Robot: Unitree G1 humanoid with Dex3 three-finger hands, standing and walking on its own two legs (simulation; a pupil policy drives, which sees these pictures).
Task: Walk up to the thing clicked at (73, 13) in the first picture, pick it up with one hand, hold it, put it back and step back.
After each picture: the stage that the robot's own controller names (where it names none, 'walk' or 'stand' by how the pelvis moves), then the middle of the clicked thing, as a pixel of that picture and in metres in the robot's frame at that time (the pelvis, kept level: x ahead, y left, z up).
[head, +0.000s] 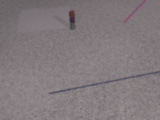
stand; (72, 20) +1.74 +0.12 -0.66
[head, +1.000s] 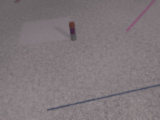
walk; (72, 31) +1.62 +0.22 -0.65
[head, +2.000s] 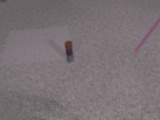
walk; (69, 52) +1.11 +0.20 -0.65
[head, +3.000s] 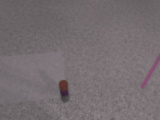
walk; (64, 91) +0.68 +0.17 -0.63
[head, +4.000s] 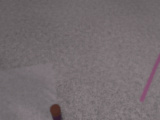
walk; (56, 115) +0.46 +0.17 -0.63
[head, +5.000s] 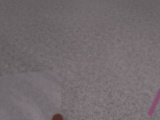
stand; out of the picture +0.41 +0.18 -0.64
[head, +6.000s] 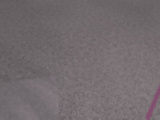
stand; out of the picture +0.39 +0.19 -0.66
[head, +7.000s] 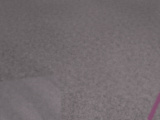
stand; out of the picture +0.39 +0.18 -0.66
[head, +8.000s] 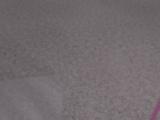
stand; out of the picture +0.38 +0.17 -0.66
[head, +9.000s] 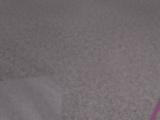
stand; out of the picture +0.38 +0.18 -0.66
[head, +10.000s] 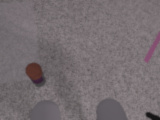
go down; (37, 76) +0.44 +0.20 -0.39
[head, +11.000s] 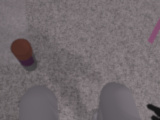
go down; (26, 57) +0.46 +0.22 -0.27
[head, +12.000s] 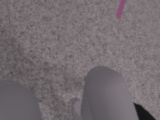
close in; out of the picture +0.44 +0.27 -0.17
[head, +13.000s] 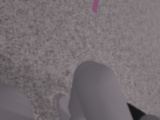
close; out of the picture +0.44 +0.28 -0.16
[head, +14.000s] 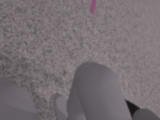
lift; out of the picture +0.42 +0.29 -0.16
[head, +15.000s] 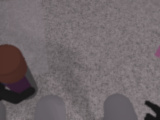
lift; (19, 78) +0.33 +0.20 +0.00
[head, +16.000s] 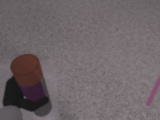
hold; (35, 90) +0.31 +0.16 +0.03
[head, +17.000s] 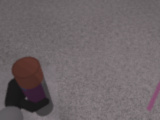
hold; (36, 91) +0.31 +0.16 +0.04
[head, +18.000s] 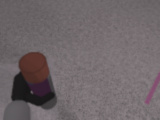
crouch; (41, 85) +0.33 +0.14 +0.03
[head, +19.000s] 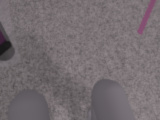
crouch; out of the picture +0.48 +0.22 -0.04
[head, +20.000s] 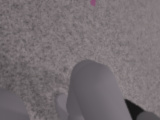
lower; out of the picture +0.44 +0.30 -0.16
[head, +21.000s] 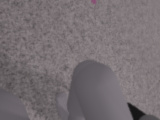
lower; out of the picture +0.45 +0.30 -0.16
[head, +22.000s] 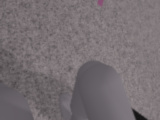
lower; out of the picture +0.44 +0.29 -0.16
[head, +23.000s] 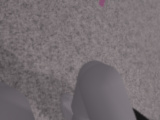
lower; out of the picture +0.43 +0.29 -0.16
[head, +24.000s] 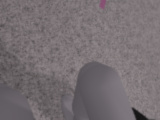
draw back; out of the picture +0.43 +0.27 -0.15
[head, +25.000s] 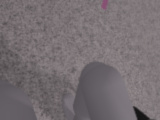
stand; out of the picture +0.43 +0.28 -0.17
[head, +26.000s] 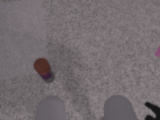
walk; (45, 72) +0.46 +0.20 -0.38
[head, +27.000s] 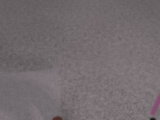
stand; out of the picture +0.39 +0.17 -0.59
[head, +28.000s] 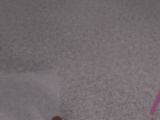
stand; out of the picture +0.40 +0.18 -0.60
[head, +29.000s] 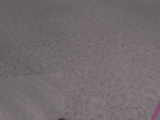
stand; out of the picture +0.41 +0.17 -0.65
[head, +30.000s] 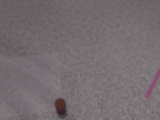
walk; (61, 109) +0.45 +0.13 -0.63
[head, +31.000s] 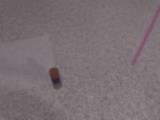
walk; (55, 79) +0.67 +0.21 -0.62
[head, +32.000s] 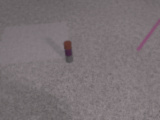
stand; (68, 52) +1.01 +0.17 -0.62
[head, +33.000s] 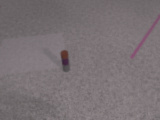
stand; (65, 61) +1.03 +0.18 -0.65
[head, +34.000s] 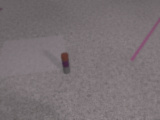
stand; (65, 63) +1.03 +0.18 -0.66
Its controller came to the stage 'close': yes
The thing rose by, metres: 0.68
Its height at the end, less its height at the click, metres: +0.00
